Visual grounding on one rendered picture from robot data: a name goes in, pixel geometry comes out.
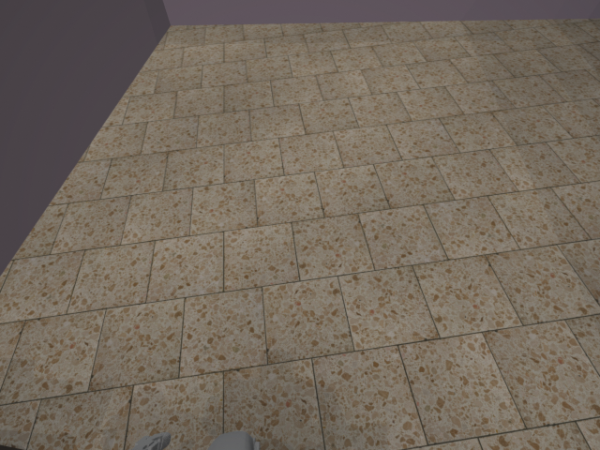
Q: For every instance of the left robot thigh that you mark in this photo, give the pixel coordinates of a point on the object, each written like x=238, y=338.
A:
x=236, y=440

